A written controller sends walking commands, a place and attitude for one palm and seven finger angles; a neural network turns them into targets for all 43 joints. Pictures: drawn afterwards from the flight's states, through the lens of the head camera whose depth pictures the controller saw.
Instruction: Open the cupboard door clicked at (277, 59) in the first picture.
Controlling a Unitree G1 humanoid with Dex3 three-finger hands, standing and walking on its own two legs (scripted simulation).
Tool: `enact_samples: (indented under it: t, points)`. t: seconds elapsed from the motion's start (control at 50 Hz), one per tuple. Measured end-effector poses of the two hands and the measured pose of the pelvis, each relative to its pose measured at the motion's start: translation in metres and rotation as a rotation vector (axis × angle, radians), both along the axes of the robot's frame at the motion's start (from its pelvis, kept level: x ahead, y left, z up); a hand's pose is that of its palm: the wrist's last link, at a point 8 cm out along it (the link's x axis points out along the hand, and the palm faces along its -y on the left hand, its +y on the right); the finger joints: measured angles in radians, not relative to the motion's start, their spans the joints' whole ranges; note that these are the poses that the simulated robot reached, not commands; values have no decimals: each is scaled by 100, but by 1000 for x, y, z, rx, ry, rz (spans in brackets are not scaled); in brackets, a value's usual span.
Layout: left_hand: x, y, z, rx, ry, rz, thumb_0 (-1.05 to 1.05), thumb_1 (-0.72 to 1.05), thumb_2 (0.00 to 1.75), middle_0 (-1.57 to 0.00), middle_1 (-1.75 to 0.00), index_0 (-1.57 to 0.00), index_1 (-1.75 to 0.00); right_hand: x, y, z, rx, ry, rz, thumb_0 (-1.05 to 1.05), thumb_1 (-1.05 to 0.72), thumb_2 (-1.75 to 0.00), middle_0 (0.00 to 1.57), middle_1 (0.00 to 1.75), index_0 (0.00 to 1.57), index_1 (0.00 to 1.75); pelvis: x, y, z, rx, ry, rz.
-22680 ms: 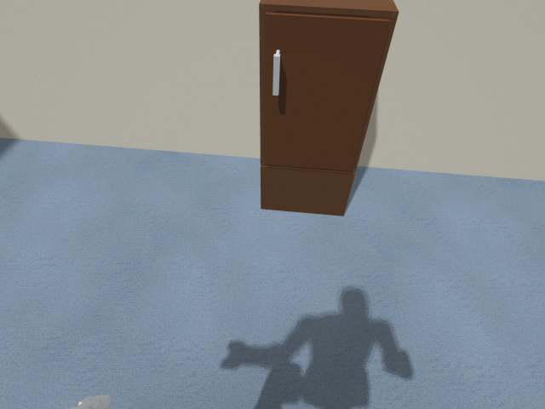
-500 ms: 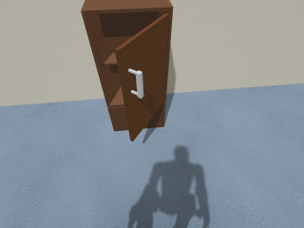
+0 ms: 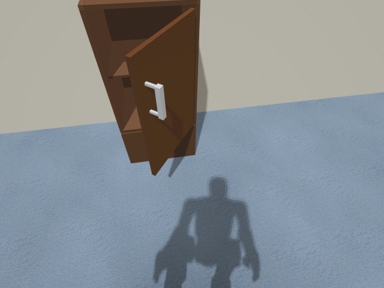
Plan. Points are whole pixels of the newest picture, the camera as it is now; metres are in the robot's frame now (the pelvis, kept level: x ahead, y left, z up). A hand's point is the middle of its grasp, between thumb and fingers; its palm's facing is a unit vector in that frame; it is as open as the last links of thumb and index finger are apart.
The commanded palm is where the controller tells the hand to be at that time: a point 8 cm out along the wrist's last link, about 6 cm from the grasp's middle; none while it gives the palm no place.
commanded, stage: walk to a spot facing it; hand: left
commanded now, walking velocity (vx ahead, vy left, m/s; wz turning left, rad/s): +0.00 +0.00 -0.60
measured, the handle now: (155, 101) +0.66 +0.16 -0.02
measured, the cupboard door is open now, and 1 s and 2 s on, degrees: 52 52 52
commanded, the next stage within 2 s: none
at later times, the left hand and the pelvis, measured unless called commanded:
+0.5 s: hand out of the picture +0.14 +0.17 -0.16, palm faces -0.25 -0.92 -0.31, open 7.3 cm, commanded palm none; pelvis -0.02 -0.02 -0.01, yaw -17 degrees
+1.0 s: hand (162, 262) +0.21 +0.09 -0.17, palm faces -0.54 -0.83 -0.16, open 7.4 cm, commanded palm none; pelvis +0.04 -0.04 +0.01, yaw -35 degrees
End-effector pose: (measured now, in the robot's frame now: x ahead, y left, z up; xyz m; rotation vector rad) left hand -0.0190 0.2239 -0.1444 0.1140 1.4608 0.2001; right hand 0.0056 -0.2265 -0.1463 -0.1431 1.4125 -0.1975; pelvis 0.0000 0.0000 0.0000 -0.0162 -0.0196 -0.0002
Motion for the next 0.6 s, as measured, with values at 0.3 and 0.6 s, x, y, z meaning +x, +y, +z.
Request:
enact_samples:
  t: [0.3,0.6]
  points:
    - [97,40,11,31,-122,-197,1,91,90,-20,-30,-20,-30,-19,-1,16,-59,-71,-99,0,-91,-90,20,30,20,30,-11,15,6,2,36,-174]
    - [162,-38,25,83,-214,-460,0,91,90,-20,-30,-20,-30,-45,-68,-1,-37,-132,-315,1,-91,-90,20,30,20,30,-19,-31,-1,54,36,-380]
